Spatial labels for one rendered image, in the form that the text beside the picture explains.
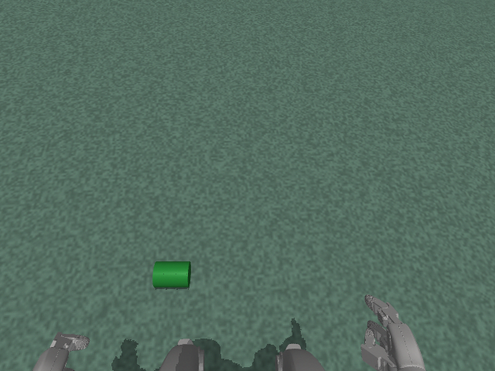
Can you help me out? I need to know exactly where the can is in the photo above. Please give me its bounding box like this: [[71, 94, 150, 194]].
[[152, 261, 191, 288]]

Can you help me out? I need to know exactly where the left robot hand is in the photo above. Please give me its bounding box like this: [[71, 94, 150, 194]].
[[32, 332, 90, 371]]

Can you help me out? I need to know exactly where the right robot hand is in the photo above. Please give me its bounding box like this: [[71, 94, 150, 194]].
[[360, 294, 425, 371]]

